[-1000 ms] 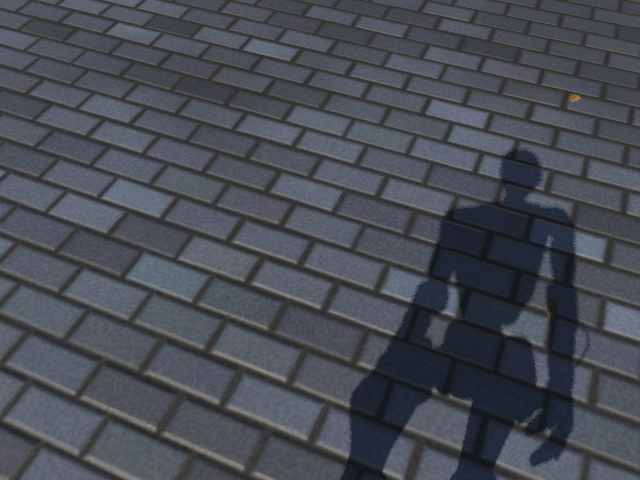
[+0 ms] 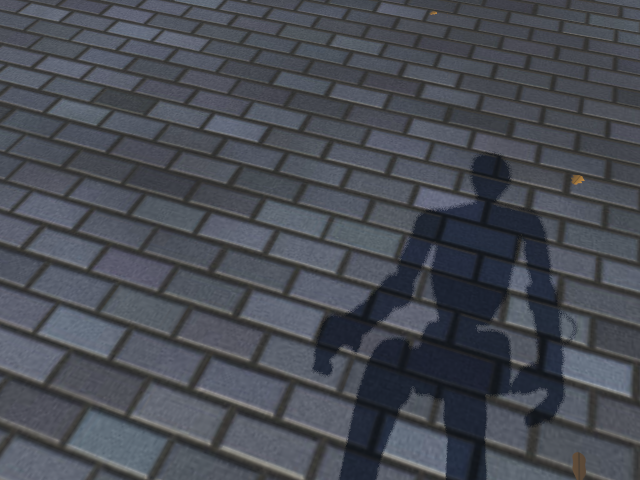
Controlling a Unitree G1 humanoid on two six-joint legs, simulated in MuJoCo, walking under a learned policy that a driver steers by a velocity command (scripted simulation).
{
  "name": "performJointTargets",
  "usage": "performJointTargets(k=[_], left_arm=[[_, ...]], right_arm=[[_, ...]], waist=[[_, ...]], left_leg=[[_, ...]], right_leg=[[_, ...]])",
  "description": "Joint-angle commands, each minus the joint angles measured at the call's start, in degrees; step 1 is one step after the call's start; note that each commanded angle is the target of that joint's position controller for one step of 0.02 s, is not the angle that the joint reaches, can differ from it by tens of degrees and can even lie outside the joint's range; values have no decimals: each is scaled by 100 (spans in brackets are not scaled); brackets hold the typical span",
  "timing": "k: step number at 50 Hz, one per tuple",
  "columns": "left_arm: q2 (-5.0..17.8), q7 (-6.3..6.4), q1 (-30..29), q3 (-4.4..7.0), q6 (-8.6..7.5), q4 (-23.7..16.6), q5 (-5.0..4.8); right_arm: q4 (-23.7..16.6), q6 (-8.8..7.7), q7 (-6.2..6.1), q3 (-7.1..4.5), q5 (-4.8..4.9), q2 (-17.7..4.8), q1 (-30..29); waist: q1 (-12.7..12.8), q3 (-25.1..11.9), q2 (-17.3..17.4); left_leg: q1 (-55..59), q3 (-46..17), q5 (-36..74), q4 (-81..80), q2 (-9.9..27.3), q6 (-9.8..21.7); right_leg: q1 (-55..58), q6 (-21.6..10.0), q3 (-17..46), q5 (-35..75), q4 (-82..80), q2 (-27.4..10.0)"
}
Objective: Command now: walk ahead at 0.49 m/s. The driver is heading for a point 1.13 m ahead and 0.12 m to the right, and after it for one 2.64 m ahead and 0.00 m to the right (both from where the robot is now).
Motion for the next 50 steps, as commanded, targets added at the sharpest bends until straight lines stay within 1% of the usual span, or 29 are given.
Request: performJointTargets(k=[1, 5, 8, 10, 12, 13, 14, 15, 16, 17, 18, 19, 20, 22, 24, 28, 32, 37, 40, 41, 42, 43, 44, 45, 46, 47, 48, 49, 50], left_arm=[[247, 37, 189, 69, 29, -242, 69], [165, -29, -724, 35, -33, -476, 20], [185, -122, -1230, 12, -51, -634, -40], [240, -201, -1437, 14, -86, -757, -58], [361, -262, -1323, 51, -139, -797, -59], [461, -272, -1034, 102, -162, -740, -54], [647, -259, -363, 216, -176, -544, -41], [1025, -215, 779, 375, -189, -235, -18], [1661, -196, 1638, 538, -148, -75, 83], [1340, -218, 1790, 441, -126, -26, 61], [967, -223, 1321, 313, -139, -98, 36], [752, -225, 744, 235, -125, -245, 26], [570, -259, 327, 174, -121, -305, 52], [372, -306, 98, 120, -149, -268, 101], [478, -293, 303, 151, -179, -117, 101], [636, -161, 730, 189, -128, 91, 94], [727, -81, 1043, 195, -82, 226, 38], [776, -38, 1452, 236, 24, 494, -15], [871, -3, 1336, 291, 100, 523, -32], [929, 0, 1216, 306, 123, 498, -27], [892, -2, 1090, 289, 157, 469, -12], [740, -6, 1049, 219, 165, 386, 40], [160, -67, 1673, 44, 72, 314, 71], [78, -102, 1691, -4, -83, 397, 25], [618, -130, 1202, 143, -189, 255, -142], [733, -114, 735, 163, -228, 100, -200], [692, -69, 492, 188, -207, 56, -125], [629, -28, 554, 236, -128, 72, -56], [480, -18, 709, 229, -36, 114, -38]], right_arm=[[-320, -95, -113, -125, 11, -766, -229], [-223, -21, -194, -151, 100, -919, 225], [-93, 39, -195, -166, 144, -965, 541], [-27, 97, -205, -180, 148, -970, 651], [-15, 156, -220, -215, 153, -1040, 602], [-37, 187, -223, -227, 151, -1084, 495], [-73, 217, -223, -204, 131, -1037, 376], [-173, 220, -220, -118, 57, -830, 312], [-279, 112, -176, 69, 33, -232, 839], [-212, -42, -150, 83, 100, -268, 889], [-338, -131, -124, -74, 254, -856, 425], [-466, -150, -137, -95, 285, -935, 17], [-496, -118, -172, -113, 204, -862, -200], [-452, 52, -209, -143, 128, -642, -37], [-432, 158, -226, -143, 115, -493, 37], [-734, 172, -232, -177, 53, -488, -798], [-955, 125, -163, -132, 87, -369, -1619], [-1239, 63, -20, -96, 147, -397, -2336], [-1283, 2, 63, -140, 154, -541, -2205], [-1207, -12, 60, -202, 149, -665, -1872], [-981, -14, 36, -320, 138, -850, -1136], [-673, -8, -12, -465, 115, -1182, -58], [-516, 28, -53, -609, -3, -1745, 790], [-485, 50, -42, -504, 61, -1472, 839], [-533, 35, -40, -394, 108, -1147, 409], [-675, 35, -49, -327, 103, -935, -133], [-727, 22, -22, -269, 53, -755, -553], [-739, -12, -4, -218, -2, -589, -759], [-700, -20, 18, -201, -24, -520, -807]], waist=[[266, 308, 424], [-65, 309, 445], [-264, 409, 504], [-283, 466, 536], [-138, 395, 612], [59, 245, 675], [421, -135, 645], [865, -904, 412], [855, -1806, -859], [861, -2207, -1297], [772, -1436, -883], [596, -894, -505], [428, -489, -125], [121, -234, -268], [27, -110, -209], [175, 117, -77], [419, 292, -106], [594, 559, -115], [391, 413, -205], [187, 186, -297], [-206, -242, -284], [-623, -951, -88], [-525, -1891, 1127], [-501, -2365, 1693], [-462, -1594, 1346], [-304, -951, 952], [-108, -490, 535], [114, -327, 615], [241, -259, 715]], left_leg=[[-557, -1229, 388, -1162, 1624, 985], [-81, -935, 478, -1061, 1522, 722], [417, -950, 333, -874, 1682, 689], [827, -1030, 338, -652, 1867, 642], [1084, -1109, 609, -346, 2009, 553], [1099, -1065, 1217, -19, 1987, 483], [1007, -852, 2168, 770, 1746, 357], [298, -542, 2206, 2211, 1397, 165], [-2089, -42, 332, 4583, 517, -295], [-3066, -820, -2401, 5641, 233, -287], [-3568, -1065, -2128, 6088, 607, -151], [-3518, -881, -1580, 5955, 937, -91], [-3287, -782, -1136, 5589, 1143, -115], [-2642, -779, -677, 5056, 1369, -173], [-2616, -694, -423, 4831, 1369, -261], [-3267, -665, 532, 3656, 1384, -418], [-3036, -468, 1350, 2332, 1190, -419], [-3197, -450, 1045, 1586, 1070, -281], [-2685, -336, 441, 1343, 915, -79], [-2078, -181, 292, 1303, 735, 9], [-1051, -2, 311, 1219, 518, 139], [611, -351, 472, 1393, 818, 378], [3040, -2764, -222, 1238, 2332, 1225], [3450, -4605, -714, 232, 2836, 1491], [2812, -3997, -997, 110, 2652, 1184], [1890, -3149, -716, -1, 2468, 975], [961, -2532, -276, -225, 2234, 862], [387, -2102, 4, -408, 2014, 752], [39, -1857, 87, -589, 1879, 732]], right_leg=[[-154, 157, 20, 893, -833, -245], [27, 204, -200, 1751, -2449, 14], [56, 206, -270, 1630, -3023, 136], [7, 98, -248, 1278, -3303, 182], [307, -64, -290, 823, -3541, 271], [778, -158, -404, 660, -3655, 400], [1681, -294, -558, 606, -3785, 593], [3291, -573, -175, 755, -3644, 257], [5711, -1408, 2151, 183, -3832, -1207], [6092, -1664, 3879, -329, -4709, -1636], [5437, -1372, 3234, -466, -4792, -1469], [4585, -1183, 2368, -86, -4891, -1258], [3784, -1092, 1770, 335, -5129, -993], [2952, -968, 1076, 757, -5496, -619], [2747, -1051, 687, 1344, -5656, -511], [3041, -1041, 346, 1875, -5776, -493], [3177, -893, 51, 1513, -5894, -376], [4023, -861, 79, 1469, -5626, -700], [4332, -739, 77, 2239, -5177, -841], [4310, -674, 10, 3127, -4801, -786], [4135, -554, -185, 3970, -3953, -549], [3299, -365, -405, 3596, -2589, -227], [929, 58, -666, 1337, -213, 627], [-42, 88, 122, -2011, 917, 1077], [-587, -47, 406, -1842, 1377, 697], [-628, -130, 196, -1320, 1231, 366], [-382, -127, 79, -838, 841, 120], [8, -134, 117, -543, 483, -76], [315, -120, 118, -384, 303, -139]])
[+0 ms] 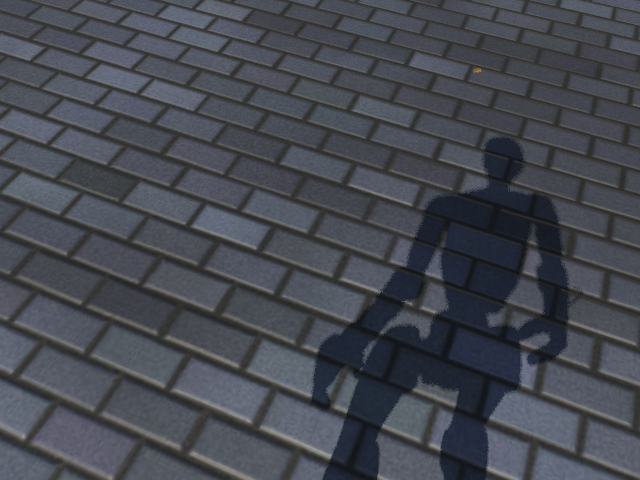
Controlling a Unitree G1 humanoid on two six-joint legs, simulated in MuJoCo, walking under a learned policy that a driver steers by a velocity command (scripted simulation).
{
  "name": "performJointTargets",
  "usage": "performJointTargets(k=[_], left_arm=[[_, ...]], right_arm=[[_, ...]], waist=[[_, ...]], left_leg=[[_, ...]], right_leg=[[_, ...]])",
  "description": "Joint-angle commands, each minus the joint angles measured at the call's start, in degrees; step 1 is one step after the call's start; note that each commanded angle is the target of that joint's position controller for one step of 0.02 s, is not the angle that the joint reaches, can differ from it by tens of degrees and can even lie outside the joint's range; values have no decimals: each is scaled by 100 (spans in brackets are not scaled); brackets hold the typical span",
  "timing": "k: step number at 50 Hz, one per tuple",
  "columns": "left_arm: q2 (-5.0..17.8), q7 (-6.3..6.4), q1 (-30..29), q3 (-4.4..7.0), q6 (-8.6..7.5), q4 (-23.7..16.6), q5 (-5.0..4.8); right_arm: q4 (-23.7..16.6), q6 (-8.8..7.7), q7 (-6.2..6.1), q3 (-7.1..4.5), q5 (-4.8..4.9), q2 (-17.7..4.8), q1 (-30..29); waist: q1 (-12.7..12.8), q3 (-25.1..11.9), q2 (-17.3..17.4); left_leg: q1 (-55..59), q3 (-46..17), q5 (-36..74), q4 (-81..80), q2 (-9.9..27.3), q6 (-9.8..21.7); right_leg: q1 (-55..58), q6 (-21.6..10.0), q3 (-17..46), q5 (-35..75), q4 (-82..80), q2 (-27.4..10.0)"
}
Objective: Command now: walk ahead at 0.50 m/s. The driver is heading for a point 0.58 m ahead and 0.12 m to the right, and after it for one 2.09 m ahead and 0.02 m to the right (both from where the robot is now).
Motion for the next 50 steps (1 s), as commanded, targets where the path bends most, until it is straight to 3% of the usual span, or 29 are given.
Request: performJointTargets(k=[1, 5, 10, 16, 18, 19, 20, 21, 22, 23, 24, 25, 26, 27, 28, 29, 32, 34, 37, 39, 42, 44, 45, 46, 47, 48, 49, 50], left_arm=[[311, 60, 257, 137, 52, -286, 37], [349, 94, -393, 184, 129, -528, 109], [181, -31, -1176, 122, 98, -732, 42], [135, -238, -1985, 44, 94, -1161, -2], [186, -326, -2001, 52, 84, -1287, 3], [273, -357, -1866, 90, 85, -1316, 11], [405, -369, -1564, 160, 97, -1297, 24], [606, -367, -829, 288, 108, -1139, 23], [998, -304, 134, 485, 128, -910, 19], [1671, -199, 816, 659, 159, -839, 45], [1548, -212, 804, 562, 128, -894, 25], [1133, -197, 695, 450, 116, -902, 73], [878, -180, 314, 383, 101, -989, 66], [725, -191, -125, 324, 98, -1114, 70], [556, -184, -410, 264, 96, -1220, 102], [536, -169, -509, 244, 102, -1282, 130], [791, -69, -401, 294, 70, -1296, 122], [770, 4, -274, 275, 79, -1208, 143], [680, 57, 65, 220, 117, -1017, 143], [691, 71, 86, 190, 118, -921, 179], [739, 82, -151, 192, 144, -843, 216], [843, 141, -372, 232, 225, -855, 158], [837, 186, -425, 231, 274, -890, 129], [805, 219, -311, 206, 288, -1004, 204], [461, 191, 350, 105, 251, -1072, 272], [508, 120, 410, 53, 241, -1064, 272], [758, 87, 138, 119, 289, -1106, 132], [784, 120, -208, 141, 381, -1150, 98]], right_arm=[[-143, -95, 21, -72, -47, -454, 115], [65, -99, -114, -134, -33, -743, 543], [204, -62, -232, -128, -32, -802, 838], [448, 60, -268, -163, 1, -844, 1227], [424, 130, -297, -196, 27, -928, 1113], [369, 161, -318, -220, 35, -1017, 988], [317, 199, -346, -247, 41, -1109, 903], [259, 254, -374, -251, 41, -1139, 780], [160, 256, -400, -217, 26, -1091, 761], [-79, 128, -332, -35, -114, -557, 1137], [-162, -132, -220, 77, -58, -352, 1153], [-305, -320, -137, -59, 161, -822, 557], [-420, -396, -127, -57, 232, -867, 201], [-404, -391, -169, -84, 136, -830, 99], [-391, -316, -215, -153, 39, -880, 122], [-424, -222, -223, -171, 5, -830, 202], [-531, -51, -274, -166, -71, -636, 140], [-574, -29, -280, -119, -97, -511, -89], [-626, -78, -195, -34, -49, -345, -516], [-669, -72, -139, -33, -3, -427, -666], [-750, -65, -59, -71, -19, -635, -712], [-749, -83, -1, -155, -45, -878, -390], [-632, -95, 12, -229, -71, -1026, 68], [-620, -89, -6, -319, -111, -1357, 503], [-748, -16, -43, -366, -188, -1680, 592], [-758, 71, -54, -261, -119, -1267, 727], [-918, 138, -73, -235, -41, -1108, 418], [-1050, 228, -107, -208, 13, -988, 78]], waist=[[114, -348, 667], [48, -26, 452], [-209, 98, 493], [-473, 400, 399], [-375, 355, 485], [-250, 206, 587], [-60, -62, 716], [354, -468, 698], [774, -984, 481], [671, -1725, -767], [502, -2382, -1130], [672, -1869, -732], [558, -1235, -363], [288, -793, 159], [75, -572, 208], [-74, -501, 96], [-175, -305, -51], [-93, -233, -116], [211, -386, -265], [284, -399, -305], [206, -374, -296], [-36, -441, -299], [-243, -638, -179], [-315, -1135, 348], [21, -1742, 1551], [-133, -2279, 1597], [-149, -1927, 1068], [-138, -1426, 498]], left_leg=[[834, -1659, 373, -1751, 1452, 936], [938, -1251, 1013, -2003, 1435, 1013], [1320, -485, 1090, -2099, 1300, 692], [2528, -45, 1488, -1779, 1698, 582], [2765, 107, 2345, -1395, 1795, 481], [2785, 223, 3335, -1049, 1786, 411], [2780, 331, 4409, -511, 1757, 335], [2578, 520, 5059, 480, 1612, 202], [1665, 615, 4448, 1874, 1364, -9], [-637, 616, 1307, 4139, 620, -359], [-2077, -483, -2359, 5362, -231, -433], [-2679, -1016, -2054, 5577, 202, -252], [-2711, -909, -1539, 5233, 474, -142], [-2385, -849, -1193, 4678, 697, -159], [-1943, -835, -1003, 4218, 857, -208], [-1626, -840, -918, 3983, 905, -272], [-1517, -633, -426, 3157, 828, -562], [-1367, -471, 298, 2219, 731, -635], [-820, -299, 1757, 1047, 493, -491], [-720, -359, 2069, 717, 441, -383], [-841, -486, 1361, 532, 404, -162], [-678, -395, 822, 281, 242, 2], [-143, -327, 1272, -62, 134, 121], [845, -1071, 3296, -1, 662, 431], [2570, -2818, 4999, 163, 1947, 1522], [3034, -3830, 4446, -256, 2278, 1926], [2573, -3573, 2967, -384, 2077, 1703], [1880, -3121, 1805, -578, 1780, 1392]], right_leg=[[-856, -28, 244, 541, -139, -567], [-1541, 185, 191, 1438, -1123, -633], [-1548, 152, 31, 2726, -2581, -427], [-1950, -59, -72, 2281, -3329, -208], [-1756, -194, -277, 1763, -3424, -93], [-1375, -288, -473, 1474, -3425, 70], [-823, -391, -683, 1218, -3378, 292], [168, -538, -834, 1297, -3567, 557], [1749, -788, -397, 1531, -3749, 490], [3982, -1642, 2138, 1382, -3865, -975], [4930, -2307, 4682, 860, -4973, -1792], [4631, -1907, 3954, 774, -5059, -1531], [3802, -1647, 3043, 1103, -5077, -1282], [2823, -1480, 2421, 1611, -5187, -1042], [2123, -1374, 2009, 2010, -5336, -844], [1686, -1369, 1883, 2141, -5471, -730], [1114, -1407, 1333, 3113, -5626, -583], [992, -1181, 719, 4301, -5486, -370], [1108, -813, 256, 4421, -5342, -185], [1374, -743, 287, 4158, -5286, -347], [1946, -711, 384, 4248, -4894, -661], [2259, -600, 369, 4701, -4227, -689], [2274, -429, 232, 4863, -3525, -457], [1809, -134, -29, 3841, -2238, -6], [-29, 347, -241, 370, -164, 840], [-796, 415, 325, -1808, 634, 1029], [-1142, 399, 595, -1525, 1027, 708], [-1242, 417, 498, -1154, 901, 521]])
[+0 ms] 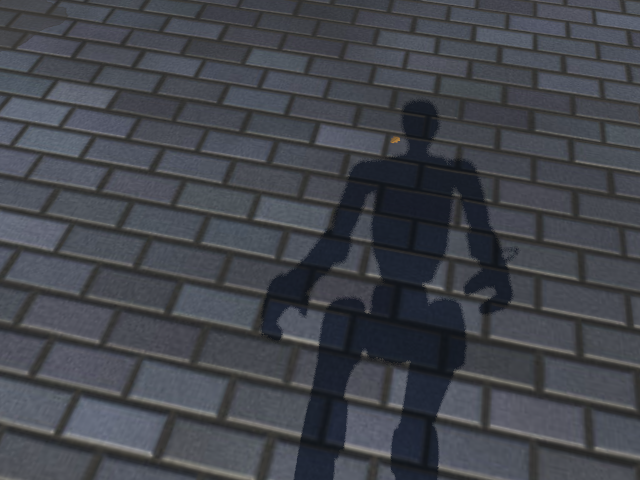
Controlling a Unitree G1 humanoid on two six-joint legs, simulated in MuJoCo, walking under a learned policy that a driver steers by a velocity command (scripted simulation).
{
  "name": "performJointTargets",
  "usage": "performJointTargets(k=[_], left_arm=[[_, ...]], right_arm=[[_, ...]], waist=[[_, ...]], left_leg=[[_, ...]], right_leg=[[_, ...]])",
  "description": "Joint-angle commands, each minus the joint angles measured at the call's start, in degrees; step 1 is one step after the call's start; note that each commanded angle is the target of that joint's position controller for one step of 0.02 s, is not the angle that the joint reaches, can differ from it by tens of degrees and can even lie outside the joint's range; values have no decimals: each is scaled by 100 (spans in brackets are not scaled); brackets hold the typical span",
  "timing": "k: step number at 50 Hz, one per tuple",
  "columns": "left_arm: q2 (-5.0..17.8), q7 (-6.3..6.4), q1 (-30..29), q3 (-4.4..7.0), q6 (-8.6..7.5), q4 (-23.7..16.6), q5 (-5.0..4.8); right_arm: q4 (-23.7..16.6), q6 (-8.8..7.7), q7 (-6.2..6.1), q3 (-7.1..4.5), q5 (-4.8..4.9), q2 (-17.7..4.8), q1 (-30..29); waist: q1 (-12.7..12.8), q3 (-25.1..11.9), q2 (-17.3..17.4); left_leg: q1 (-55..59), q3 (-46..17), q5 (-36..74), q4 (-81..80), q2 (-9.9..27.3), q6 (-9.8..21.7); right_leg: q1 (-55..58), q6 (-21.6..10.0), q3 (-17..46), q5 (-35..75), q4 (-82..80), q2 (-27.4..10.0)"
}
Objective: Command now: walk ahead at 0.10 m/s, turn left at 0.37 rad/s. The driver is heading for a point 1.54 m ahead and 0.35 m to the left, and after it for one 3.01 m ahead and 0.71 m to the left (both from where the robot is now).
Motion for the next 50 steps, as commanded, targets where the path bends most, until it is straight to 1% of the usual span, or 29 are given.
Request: performJointTargets(k=[1, 2, 3, 5, 8, 13, 14, 16, 17, 18, 19, 20, 21, 22, 23, 26, 29, 32, 36, 38, 39, 40, 41, 42, 43, 44, 45, 47, 50], left_arm=[[698, 58, 220, 175, 133, -379, -43], [718, 109, 113, 207, 211, -457, 1], [611, 133, 132, 194, 249, -492, 11], [431, 179, 240, 158, 230, -465, 4], [428, 207, 149, 152, 207, -480, -8], [498, 151, -25, 179, 117, -572, -61], [511, 125, 12, 188, 81, -571, -79], [531, 60, 330, 223, 12, -483, -105], [708, 51, 518, 288, -1, -440, -74], [1104, 79, 639, 375, 22, -495, 62], [1431, 59, 350, 448, 67, -553, 289], [1110, 76, -28, 372, 29, -776, 325], [823, 109, -342, 302, 16, -893, 225], [697, 120, -482, 263, 19, -957, 121], [654, 132, -483, 239, 28, -964, 37], [692, 174, -187, 230, 114, -941, 64], [887, 213, 145, 313, 195, -890, 65], [1102, 164, 35, 404, 226, -934, 27], [1197, 55, -19, 459, 205, -900, -96], [1153, 32, -158, 437, 202, -849, -225], [958, 10, 89, 375, 181, -718, -228], [602, -33, 239, 256, 155, -753, -4], [292, -68, 91, 102, 120, -992, 198], [701, -28, -229, 224, 140, -968, 61], [784, -32, -223, 255, 188, -875, -80], [724, -15, -58, 261, 242, -707, -89], [749, 16, 31, 274, 304, -576, -42], [718, 14, 333, 278, 357, -415, -63], [668, 18, 131, 228, 366, -517, -115]], right_arm=[[-513, 180, -107, -195, 103, -792, 185], [-560, 236, -142, -193, 84, -794, 99], [-598, 300, -161, -210, 38, -826, 18], [-671, 362, -222, -272, -7, -916, 77], [-777, 410, -314, -349, 78, -1029, 137], [-900, 550, -366, -387, 103, -1019, 176], [-923, 580, -373, -391, 110, -1011, 187], [-991, 649, -395, -388, 167, -987, 93], [-1004, 672, -406, -359, 192, -881, 188], [-1037, 680, -392, -287, 178, -593, 350], [-1281, 595, -357, -335, 211, -645, 185], [-1164, 529, -324, -464, 86, -1087, 333], [-989, 559, -304, -527, 123, -1183, 546], [-831, 638, -330, -511, 128, -1044, 713], [-807, 699, -340, -482, 112, -928, 766], [-1060, 744, -300, -375, 210, -667, 378], [-1340, 727, -244, -306, 206, -572, -17], [-1480, 724, -152, -251, 183, -500, -75], [-1551, 778, -68, -305, 193, -604, 6], [-1424, 771, -39, -328, 179, -538, 386], [-1340, 758, -70, -371, 159, -658, 596], [-1369, 735, -149, -478, 148, -1108, 788], [-1505, 683, -191, -454, 3, -1417, 622], [-1424, 558, -155, -325, -129, -939, 763], [-1315, 459, -130, -204, -153, -669, 492], [-1247, 405, -125, -169, -102, -555, 166], [-1207, 366, -128, -127, -48, -466, -57], [-1087, 327, -163, -89, -95, -410, -231], [-991, 361, -257, -157, -84, -579, -267]], waist=[[-81, -1071, 110], [6, -857, 197], [93, -730, 445], [93, -827, 770], [5, -1086, 783], [-101, -962, 955], [-88, -931, 980], [129, -878, 981], [181, -881, 835], [86, -946, -102], [-63, -572, -1779], [-120, -549, -1317], [-244, -570, -852], [-275, -555, -609], [-220, -496, -572], [23, -364, -763], [293, -492, -941], [315, -597, -1027], [269, -613, -1113], [-16, -659, -1000], [-71, -735, -706], [16, -1034, 459], [82, -1064, 1824], [-319, -1353, 1188], [-146, -1059, 1004], [8, -890, 891], [61, -741, 903], [221, -674, 847], [58, -525, 820]], left_leg=[[1915, -2496, 564, -1103, 1789, 1258], [1367, -2370, -69, -1286, 1566, 1120], [990, -2166, -382, -1399, 1290, 998], [884, -1990, -311, -1420, 1072, 952], [1006, -2129, -694, -1362, 1057, 909], [1073, -2607, -1294, -1340, 1017, 762], [1113, -2700, -1279, -1298, 1003, 731], [953, -2697, -1259, -1094, 816, 558], [627, -2536, -1538, -834, 580, 343], [-112, -1884, -2396, 364, 87, 36], [-1034, -728, -2981, 1689, -679, -222], [-1007, -936, -2814, 2868, -247, -405], [-960, -880, -2468, 3340, -217, -477], [-959, -777, -2208, 3694, -185, -594], [-1091, -735, -1995, 4073, -138, -696], [-1240, -350, -1638, 3872, 43, -904], [-1188, -208, -1670, 3026, 296, -1026], [-453, 85, -1822, 2210, 456, -932], [323, 379, -1747, 1143, 366, -635], [1104, 514, -883, -200, 197, -315], [1872, 360, -115, -867, 154, -140], [3052, -941, 1712, -857, 1141, 148], [3230, -2350, 3399, -635, 2543, 1212], [2693, -2153, 2826, -781, 2625, 1675], [2398, -1595, 2189, -868, 2200, 1396], [2253, -1204, 1584, -918, 1850, 1047], [2052, -966, 1617, -949, 1727, 886], [1629, -501, 1928, -1003, 1557, 830], [1790, -380, 1400, -1027, 1621, 879]], right_leg=[[-1644, 164, 328, 118, 1137, -465], [-1386, 158, 317, 332, 650, -577], [-1120, 176, 209, 490, 153, -526], [-836, 251, 91, 628, -582, -397], [-632, 351, 195, 987, -1266, -364], [-358, 320, 269, 1128, -2172, -285], [-244, 273, 257, 1155, -2455, -269], [406, 114, 121, 1669, -3502, -257], [958, -30, 267, 1874, -3984, -600], [1545, -461, 1292, 1758, -4351, -1825], [1080, -1251, 2667, 2616, -4774, -2724], [903, -1448, 2574, 3033, -4672, -2856], [906, -1209, 1918, 3285, -4478, -2521], [984, -982, 1394, 3370, -4349, -2178], [1078, -943, 1138, 3514, -4289, -2086], [1303, -1056, 518, 3738, -4339, -1881], [1852, -1211, 442, 3899, -4297, -2103], [1635, -1239, 159, 4022, -4270, -2242], [1458, -1167, 11, 4051, -4065, -2365], [1266, -914, -153, 3922, -3625, -2243], [850, -582, -398, 3500, -3226, -2042], [-225, -22, -914, 1884, -2048, -1582], [-1517, 388, -888, -843, -917, -947], [-1343, 453, -215, -888, -216, -1064], [-1233, 427, -67, -579, -118, -1132], [-1180, 427, -26, -220, -285, -1168], [-1038, 475, 4, 148, -360, -1167], [-461, 548, 22, 679, -448, -1031], [-425, 543, -82, 773, -1056, -970]])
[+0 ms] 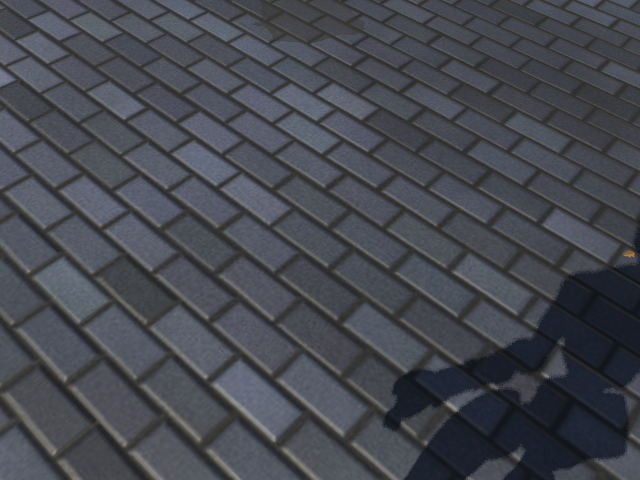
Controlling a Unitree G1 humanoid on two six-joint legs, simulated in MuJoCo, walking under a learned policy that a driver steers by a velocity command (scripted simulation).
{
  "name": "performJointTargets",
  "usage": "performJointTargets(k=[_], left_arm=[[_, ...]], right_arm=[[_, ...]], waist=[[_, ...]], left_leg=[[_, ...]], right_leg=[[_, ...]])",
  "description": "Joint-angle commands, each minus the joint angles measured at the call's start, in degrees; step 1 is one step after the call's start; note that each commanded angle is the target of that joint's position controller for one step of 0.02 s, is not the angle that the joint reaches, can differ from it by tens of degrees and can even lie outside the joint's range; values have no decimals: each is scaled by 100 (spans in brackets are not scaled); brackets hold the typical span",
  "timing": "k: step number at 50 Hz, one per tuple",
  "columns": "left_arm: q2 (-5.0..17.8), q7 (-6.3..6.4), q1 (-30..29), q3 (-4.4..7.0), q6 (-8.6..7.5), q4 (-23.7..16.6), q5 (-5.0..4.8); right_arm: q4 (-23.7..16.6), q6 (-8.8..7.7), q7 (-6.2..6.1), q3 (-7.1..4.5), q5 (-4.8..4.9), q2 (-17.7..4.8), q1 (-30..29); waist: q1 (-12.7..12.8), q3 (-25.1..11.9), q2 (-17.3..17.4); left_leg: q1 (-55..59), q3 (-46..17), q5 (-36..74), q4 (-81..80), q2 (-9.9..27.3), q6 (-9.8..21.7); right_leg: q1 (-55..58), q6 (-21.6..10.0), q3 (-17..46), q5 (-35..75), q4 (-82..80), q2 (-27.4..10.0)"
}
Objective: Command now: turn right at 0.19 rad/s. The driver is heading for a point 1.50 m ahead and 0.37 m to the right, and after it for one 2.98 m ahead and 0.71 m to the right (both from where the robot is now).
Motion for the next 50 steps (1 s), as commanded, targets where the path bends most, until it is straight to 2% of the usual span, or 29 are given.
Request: performJointTargets(k=[1, 3, 5, 9, 12, 13, 14, 15, 16, 17, 18, 19, 20, 21, 24, 31, 32, 34, 35, 38, 40, 41, 42, 43, 44, 45, 46, 48, 50], left_arm=[[473, 26, -239, 77, -40, -466, -29], [495, 29, -314, 76, -13, -575, -43], [458, 22, -325, 72, 11, -643, -46], [372, -51, -238, 62, 32, -729, -48], [345, -155, -77, 76, 36, -769, -68], [337, -188, 87, 90, 34, -731, -63], [435, -184, 241, 134, 26, -702, -28], [927, -116, 354, 276, 10, -741, -1], [1577, -66, 370, 401, -36, -915, 60], [1355, -124, 566, 333, -168, -975, 236], [1221, -144, 299, 283, -279, -988, 225], [1114, -120, -52, 271, -319, -1028, 107], [944, -88, -292, 212, -308, -1080, 3], [864, -48, -385, 164, -287, -1124, -34], [857, 3, -273, 149, -241, -1203, 11], [1048, 66, -229, 232, -123, -1317, 2], [1045, 60, -187, 237, -115, -1320, -11], [993, 33, -176, 216, -120, -1326, -29], [968, 17, -170, 199, -132, -1323, -22], [883, -33, -91, 135, -175, -1256, -2], [751, -40, -171, 60, -195, -1230, -8], [563, -38, -183, -6, -231, -1236, 14], [200, -51, -266, -125, -284, -1295, 54], [128, -36, -280, -137, -379, -1553, -16], [659, 1, -559, 6, -462, -1619, -88], [844, -28, -529, 72, -520, -1542, -104], [758, -70, -498, 64, -569, -1441, -51], [596, -145, -741, 48, -700, -1491, 26], [310, -211, -1010, -31, -799, -1565, 52]], right_arm=[[-234, -43, -119, -317, 20, -1059, -139], [-155, 27, -157, -381, 61, -1198, -20], [-113, 64, -174, -408, 82, -1215, -21], [-81, 102, -178, -456, 105, -1258, -185], [-43, 145, -195, -496, 193, -1344, -303], [-18, 168, -205, -506, 248, -1356, -356], [87, 179, -202, -504, 294, -1289, -182], [111, 161, -180, -460, 190, -1050, 7], [-239, 117, -170, -356, -50, -807, -403], [-309, 75, -189, -409, 27, -991, -798], [-268, 82, -175, -460, 168, -1123, -716], [-144, 93, -193, -495, 187, -1175, -540], [-66, 106, -227, -524, 134, -1251, -461], [-19, 110, -237, -536, 102, -1248, -354], [25, 86, -220, -515, 158, -1131, -179], [-71, -7, -207, -473, 175, -1067, -433], [-72, -38, -179, -468, 184, -1074, -405], [-92, -125, -97, -463, 231, -1100, -432], [-102, -182, -53, -458, 250, -1116, -444], [-98, -392, 72, -431, 282, -1086, -357], [64, -528, 126, -417, 282, -972, 55], [149, -578, 112, -435, 239, -1025, 333], [249, -613, 77, -474, 151, -1264, 918], [413, -601, 97, -588, 46, -1876, 1349], [458, -629, 141, -583, 109, -1745, 1425], [411, -631, 121, -478, 209, -1446, 1249], [357, -608, 101, -419, 240, -1311, 1183], [333, -545, 54, -356, 242, -1252, 1200], [351, -472, -3, -347, 256, -1242, 1341]], waist=[[-241, -363, 1063], [-345, -277, 1010], [-366, -212, 948], [-287, -350, 945], [-135, -509, 1012], [-18, -550, 1022], [40, -563, 870], [-75, -574, -167], [-59, -405, -1593], [324, -825, -867], [123, -656, -490], [-74, -498, -214], [-156, -427, -141], [-236, -464, -210], [-245, -605, -257], [-67, -375, -525], [-41, -454, -523], [25, -375, -635], [65, -326, -717], [57, -271, -702], [-238, -212, -529], [-374, -280, -383], [-562, -474, 248], [-428, -297, 1477], [-565, 277, 1421], [-469, 529, 1135], [-453, 496, 1102], [-512, 425, 1046], [-587, 312, 1039]], left_leg=[[477, -837, 2268, -746, 1575, 1040], [664, -1057, 2022, -789, 1829, 1194], [750, -1134, 1941, -818, 1983, 1267], [827, -883, 2504, -676, 2046, 1230], [858, -587, 2664, -345, 2005, 995], [746, -402, 2475, -108, 1912, 809], [477, -138, 1858, 280, 1702, 464], [-469, 445, 619, 1441, 1202, -105], [-2256, 579, -2194, 2930, 182, -681], [-2450, -401, -2705, 3977, 78, -665], [-2589, -620, -2246, 4285, 207, -586], [-2655, -668, -1686, 4203, 300, -553], [-2679, -715, -1302, 4044, 359, -569], [-2441, -698, -985, 4070, 319, -618], [-2224, -677, -524, 3874, 172, -732], [-1924, -827, -428, 2213, 57, -889], [-1793, -821, -427, 2011, 36, -867], [-1634, -770, -469, 1597, 33, -776], [-1526, -724, -533, 1405, 40, -714], [-856, -545, -579, 758, 16, -483], [81, -366, 86, -223, 3, -270], [693, -552, 146, -401, 200, -146], [1465, -1483, -304, -664, 1043, 153], [1732, -3471, -1501, -1305, 1954, 958], [1494, -4397, -2310, -1615, 2420, 1483], [1390, -4047, -2473, -1608, 2244, 1402], [1448, -3630, -2248, -1637, 1930, 1234], [1482, -3008, -1143, -1680, 1570, 1042], [1269, -2412, -121, -1708, 1240, 967]], right_leg=[[-5, 13, 29, 17, -241, -28], [-227, -8, -15, -231, -228, -46], [-341, -40, -47, -359, -229, -76], [-34, -164, -265, -358, -565, -13], [457, -376, -493, 116, -1401, 124], [806, -502, -623, 612, -2002, 236], [1279, -690, -538, 1367, -2683, 336], [2070, -1043, 582, 2947, -3153, -309], [2604, -2135, 2685, 4919, -3237, -1746], [2476, -2714, 2885, 4697, -3368, -1963], [2398, -2492, 2365, 4287, -3368, -1654], [2298, -2137, 1956, 3832, -3328, -1296], [2242, -1918, 1792, 3689, -3324, -1128], [2084, -1846, 1627, 3851, -3343, -968], [2140, -1848, 1514, 3859, -3368, -774], [1935, -1820, 2044, 2552, -3331, -600], [1861, -1842, 2166, 1878, -3405, -557], [1667, -1877, 2436, 266, -3610, -507], [1596, -1884, 2550, -167, -3656, -509], [1347, -1853, 2717, -538, -3598, -476], [948, -1667, 2654, -722, -3388, -256], [623, -1472, 2506, -697, -3058, -62], [-20, -1153, 1937, -823, -1866, 341], [-1224, -833, 813, -1012, -592, 1090], [-2085, -699, 758, -1237, 300, 762], [-2285, -678, 735, -740, 626, 448], [-2318, -639, 563, -318, 714, 331], [-2270, -561, 372, 416, 468, 143], [-1839, -422, 96, 848, -209, 217]])
Next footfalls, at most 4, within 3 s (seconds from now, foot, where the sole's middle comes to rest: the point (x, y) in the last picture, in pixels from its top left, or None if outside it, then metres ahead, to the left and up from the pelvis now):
0.30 right None -0.01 -0.13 -0.78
0.84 left None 0.10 0.06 -0.78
1.22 right None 0.22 -0.28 -0.78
1.70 left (362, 444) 0.57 -0.08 -0.78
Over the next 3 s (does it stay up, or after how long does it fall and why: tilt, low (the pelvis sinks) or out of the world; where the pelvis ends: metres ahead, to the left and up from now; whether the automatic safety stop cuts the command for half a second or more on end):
stays up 1.13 -0.23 0.01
